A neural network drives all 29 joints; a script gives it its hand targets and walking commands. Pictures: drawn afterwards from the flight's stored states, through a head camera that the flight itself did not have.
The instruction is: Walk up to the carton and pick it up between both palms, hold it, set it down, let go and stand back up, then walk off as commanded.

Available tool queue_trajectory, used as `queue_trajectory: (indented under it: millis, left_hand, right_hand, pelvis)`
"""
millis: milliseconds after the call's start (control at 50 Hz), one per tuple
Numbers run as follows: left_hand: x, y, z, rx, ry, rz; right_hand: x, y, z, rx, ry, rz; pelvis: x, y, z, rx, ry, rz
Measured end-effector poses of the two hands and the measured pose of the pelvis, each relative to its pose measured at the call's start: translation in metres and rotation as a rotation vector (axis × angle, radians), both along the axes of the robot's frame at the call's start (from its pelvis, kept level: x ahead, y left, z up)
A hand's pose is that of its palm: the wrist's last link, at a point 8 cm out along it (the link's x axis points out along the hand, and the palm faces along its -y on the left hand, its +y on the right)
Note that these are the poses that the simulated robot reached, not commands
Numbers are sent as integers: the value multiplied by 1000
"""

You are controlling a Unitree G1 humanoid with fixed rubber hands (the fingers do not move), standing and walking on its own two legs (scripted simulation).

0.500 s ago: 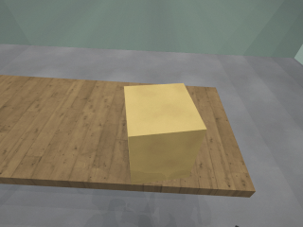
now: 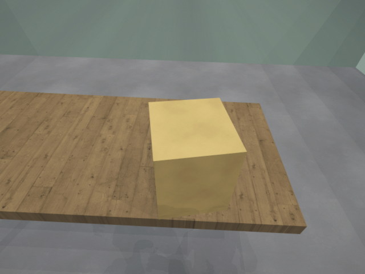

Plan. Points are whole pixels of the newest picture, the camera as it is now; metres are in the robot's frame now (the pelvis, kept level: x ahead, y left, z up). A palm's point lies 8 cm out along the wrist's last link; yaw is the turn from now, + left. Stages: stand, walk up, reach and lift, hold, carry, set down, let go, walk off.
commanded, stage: stand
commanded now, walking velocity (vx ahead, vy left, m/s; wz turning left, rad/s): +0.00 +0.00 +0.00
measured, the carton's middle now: (189, 158) +0.44 +0.03 +0.01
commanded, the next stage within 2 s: walk off in 0.22 s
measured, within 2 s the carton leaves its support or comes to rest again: neither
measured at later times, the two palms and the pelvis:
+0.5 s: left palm out of the picture +0.04 +0.27 -0.12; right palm out of the picture +0.10 -0.25 -0.11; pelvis -0.01 +0.00 +0.00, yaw +0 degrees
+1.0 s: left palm out of the picture -0.08 +0.32 -0.17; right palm out of the picture -0.05 -0.26 -0.10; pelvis -0.13 +0.04 -0.02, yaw -2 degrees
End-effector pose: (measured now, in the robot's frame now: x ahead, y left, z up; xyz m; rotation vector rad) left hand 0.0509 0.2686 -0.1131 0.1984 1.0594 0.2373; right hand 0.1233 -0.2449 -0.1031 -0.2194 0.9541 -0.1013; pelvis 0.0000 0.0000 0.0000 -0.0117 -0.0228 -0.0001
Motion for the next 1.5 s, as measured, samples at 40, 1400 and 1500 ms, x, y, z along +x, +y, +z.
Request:
queue_trajectory:
  millis: [40,1400,1500]
  left_hand:
    - [-1,0,0,0,4,1]
    - [-289,-2,-25,123,248,8]
    - [-315,2,6,186,254,17]
  right_hand:
    - [-2,0,-1,0,5,-1]
    - [-267,-73,-61,-56,149,-71]
    - [-294,-80,-63,-35,170,-64]
  pelvis:
    - [-1,0,0,0,0,0]
    - [-256,-35,-40,27,-106,-50]
    - [-284,-37,-27,27,-82,-46]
